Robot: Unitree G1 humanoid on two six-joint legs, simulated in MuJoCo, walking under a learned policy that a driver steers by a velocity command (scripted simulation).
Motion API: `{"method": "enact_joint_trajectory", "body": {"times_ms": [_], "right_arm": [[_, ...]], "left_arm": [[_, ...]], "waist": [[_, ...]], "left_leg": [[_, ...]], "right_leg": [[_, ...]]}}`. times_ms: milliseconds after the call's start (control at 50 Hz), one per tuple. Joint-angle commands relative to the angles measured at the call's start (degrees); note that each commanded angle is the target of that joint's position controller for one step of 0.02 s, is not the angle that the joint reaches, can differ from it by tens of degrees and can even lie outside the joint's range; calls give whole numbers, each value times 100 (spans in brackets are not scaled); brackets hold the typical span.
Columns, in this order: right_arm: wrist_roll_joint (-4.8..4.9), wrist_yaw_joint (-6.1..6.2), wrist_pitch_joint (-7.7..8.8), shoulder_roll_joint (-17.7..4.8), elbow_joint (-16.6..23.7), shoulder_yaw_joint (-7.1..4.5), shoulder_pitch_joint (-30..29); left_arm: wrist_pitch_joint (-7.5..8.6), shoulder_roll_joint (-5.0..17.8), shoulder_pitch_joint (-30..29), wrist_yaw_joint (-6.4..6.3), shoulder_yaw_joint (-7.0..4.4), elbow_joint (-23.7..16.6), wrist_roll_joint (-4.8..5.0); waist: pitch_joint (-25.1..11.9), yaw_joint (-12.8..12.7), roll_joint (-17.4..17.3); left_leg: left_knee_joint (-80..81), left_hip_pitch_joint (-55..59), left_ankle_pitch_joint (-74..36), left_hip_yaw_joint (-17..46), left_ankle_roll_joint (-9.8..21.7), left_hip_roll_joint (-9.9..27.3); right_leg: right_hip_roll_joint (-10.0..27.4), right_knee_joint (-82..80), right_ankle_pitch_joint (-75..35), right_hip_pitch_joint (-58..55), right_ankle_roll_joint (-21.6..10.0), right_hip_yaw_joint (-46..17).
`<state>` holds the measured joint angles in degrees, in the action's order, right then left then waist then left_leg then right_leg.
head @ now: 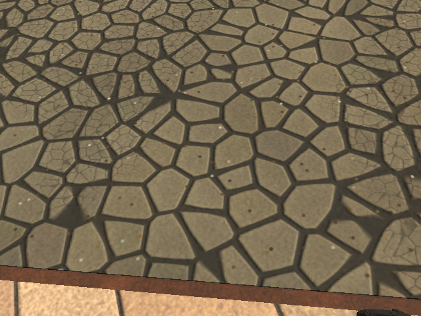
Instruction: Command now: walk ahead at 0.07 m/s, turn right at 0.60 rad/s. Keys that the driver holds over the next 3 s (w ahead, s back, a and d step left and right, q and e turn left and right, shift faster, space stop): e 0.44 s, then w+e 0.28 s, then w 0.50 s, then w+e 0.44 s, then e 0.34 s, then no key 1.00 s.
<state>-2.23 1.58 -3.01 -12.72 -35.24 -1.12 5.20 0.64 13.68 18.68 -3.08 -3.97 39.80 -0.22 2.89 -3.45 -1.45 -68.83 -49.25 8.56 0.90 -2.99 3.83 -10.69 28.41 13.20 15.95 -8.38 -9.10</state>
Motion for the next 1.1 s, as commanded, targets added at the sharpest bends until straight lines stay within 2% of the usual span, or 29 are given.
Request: {"method": "enact_joint_trajectory", "body": {"times_ms": [20, 100, 200, 300, 340, 380, 400, 420, 440, 460, 480, 500, 520, 540, 600, 720, 800, 840, 860, 880, 900, 920, 940, 960, 980, 1000, 1020, 1040, 1100], "right_arm": [[19, -12, -24, -392, 349, -118, -274], [13, -9, -52, -533, 306, -154, -517], [50, -39, -20, -610, 365, -140, -848], [170, -25, 27, -731, 431, -122, -925], [219, 11, 58, -797, 403, -134, -669], [248, 106, 103, -973, 266, -205, -43], [233, 177, 176, -1024, 155, -251, 431], [259, 264, 212, -1174, 179, -289, 720], [290, 256, 142, -1480, 402, -287, 411], [308, 187, 115, -1151, 318, -292, 722], [245, 179, 128, -810, 348, -190, 480], [177, 150, 134, -616, 429, -127, 186], [120, 140, 157, -718, 432, -136, 96], [84, 126, 194, -852, 397, -175, 203], [65, 59, 394, -982, 194, -259, 712], [68, -48, 634, -1089, -67, -347, 1237], [68, -145, 640, -1190, -287, -389, 1423], [140, -193, 573, -1170, -405, -383, 1473], [136, -208, 557, -1024, -444, -338, 1534], [87, -230, 574, -714, -391, -225, 1490], [131, -301, 606, -262, 90, -59, 1196], [6, -228, 565, -938, 148, -240, 946], [40, -262, 559, -1065, 143, -294, 856], [90, -322, 587, -987, 72, -265, 906], [91, -358, 587, -962, -20, -266, 1026], [43, -383, 551, -941, -134, -259, 1150], [8, -410, 513, -891, -248, -253, 1238], [-14, -422, 495, -825, -218, -239, 1177], [11, -445, 467, -695, -76, -206, 629]], "left_arm": [[-13, 799, 514, -82, -207, -353, 3], [-10, 811, 742, -98, -198, -398, -23], [22, 930, 934, -100, -216, -390, -55], [-88, 1038, 925, -79, -258, -273, -67], [-123, 1092, 644, -61, -279, -285, -60], [-89, 1177, 232, 14, -286, -361, 12], [-28, 1173, 12, 61, -270, -402, 100], [46, 915, 260, 106, -209, -466, 140], [-3, 830, 827, 86, -197, -511, 139], [-92, 1222, 918, 79, -271, -288, -189], [-135, 1203, 521, 141, -273, -245, -249], [-176, 1113, 200, 234, -245, -271, -249], [-209, 1034, 30, 340, -229, -352, -238], [-233, 1006, 51, 436, -221, -339, -220], [-186, 877, -227, 602, -165, -408, -180], [-109, 611, -1065, 762, 11, -721, -199], [1, 479, -1139, 755, 118, -734, -156], [97, 425, -728, 695, 143, -575, -194], [144, 508, -278, 645, 109, -390, -230], [200, 734, 461, 579, 21, -188, -283], [207, 1431, 974, 464, -124, -283, -368], [180, 1553, 989, 351, -208, -267, -219], [188, 1218, 689, 327, -103, -274, -154], [233, 978, 463, 338, -23, -254, -128], [274, 852, 278, 331, 24, -240, -117], [310, 747, 167, 314, 66, -224, -98], [349, 695, 110, 316, 91, -188, -88], [384, 741, 184, 324, 77, -122, -69], [437, 752, 369, 360, 68, 109, -37]], "waist": [[-833, -52, 501], [-682, -89, 633], [-574, -105, 580], [-525, -129, 616], [-528, 40, 616], [-680, 366, 729], [-873, 662, 523], [-1479, 655, -350], [-1896, 309, -1488], [-1917, 288, -1068], [-1280, 244, -690], [-777, 236, -380], [-552, 222, -579], [-412, 262, -780], [-333, 362, -520], [-195, 582, -532], [-69, 554, -603], [-47, 297, -340], [-155, 106, -66], [-540, -255, 527], [-944, -469, 1845], [-422, -510, 1266], [-113, -267, 876], [-48, -53, 737], [-67, 118, 724], [-78, 236, 742], [-116, 310, 632], [-83, 341, 707], [134, 290, 504]], "left_leg": [[290, -473, -121, 65, -52, -120], [662, -547, 59, 191, -16, -227], [1148, -262, 562, 287, 112, -405], [2059, 538, 926, 294, 206, -659], [2802, 1459, 914, 307, 249, -752], [3915, 3023, 533, 238, 329, -893], [4568, 4165, -388, 432, 466, -592], [4387, 5637, -1849, 1267, 916, 677], [4262, 6045, -4449, 3012, 1923, 2145], [4401, 5313, -3682, 3204, 2124, 2163], [4660, 4659, -1845, 2689, 1935, 1750], [5063, 4099, 99, 2132, 1678, 1288], [5379, 3858, 1242, 1866, 1515, 999], [5577, 3678, 1488, 1637, 1512, 842], [5800, 3857, 1725, 1382, 1510, 877], [6115, 4029, 1676, 770, 1473, 1175], [6028, 3305, 1465, 205, 1350, 1043], [5617, 2832, 1684, -15, 1273, 953], [5079, 2445, 1602, -241, 1173, 773], [3857, 1984, 1330, -674, 993, 423], [1882, 618, 2206, -1150, 617, -245], [1000, -28, 2348, -497, 625, -295], [751, 15, 1880, -156, 642, -25], [874, 250, 1440, -48, 621, 88], [1032, 507, 1167, -70, 559, 168], [1075, 725, 959, -106, 471, 191], [1009, 863, 727, -168, 405, 151], [1064, 869, 615, -192, 331, 165], [1570, 707, 123, -240, 171, 219]], "right_leg": [[1533, -354, -4452, -1702, 504, -1456], [1594, -288, -4638, -2103, 406, -1805], [1582, -106, -5193, -2302, 282, -2207], [1395, 168, -5699, -2202, 308, -2414], [1198, 297, -5722, -1798, 464, -2421], [883, 569, -5757, -1177, 769, -2435], [707, 1114, -5029, -648, 915, -2287], [440, 2273, -1399, 172, 1017, -1602], [-571, 3557, 3078, 1095, 1068, -523], [-27, 4311, 2623, 1017, 1004, -176], [178, 4444, 1993, 1181, 984, -52], [365, 4245, 1551, 1295, 975, 19], [444, 4118, 1318, 1366, 998, 138], [445, 4147, 1209, 1351, 1022, 321], [578, 3657, 925, 1605, 913, 400], [1039, 2182, 617, 1654, 752, 700], [936, 836, 825, 322, 530, 1098], [786, -25, 191, -740, 351, 1273], [681, -274, 312, -1518, 276, 1237], [1187, -605, 823, -2471, 193, 448], [2932, -1603, 2782, -3233, -336, -2351], [3275, -1831, 2638, -2580, -798, -3109], [3011, -1675, 1937, -2268, -761, -2465], [2691, -1700, 1256, -1944, -595, -1856], [2431, -1825, 833, -1763, -438, -1398], [2263, -1925, 413, -1584, -361, -1085], [2125, -2005, -31, -1469, -330, -816], [2159, -2037, -480, -1364, -410, -697], [2073, -2188, -1050, -1250, -486, -293]]}}
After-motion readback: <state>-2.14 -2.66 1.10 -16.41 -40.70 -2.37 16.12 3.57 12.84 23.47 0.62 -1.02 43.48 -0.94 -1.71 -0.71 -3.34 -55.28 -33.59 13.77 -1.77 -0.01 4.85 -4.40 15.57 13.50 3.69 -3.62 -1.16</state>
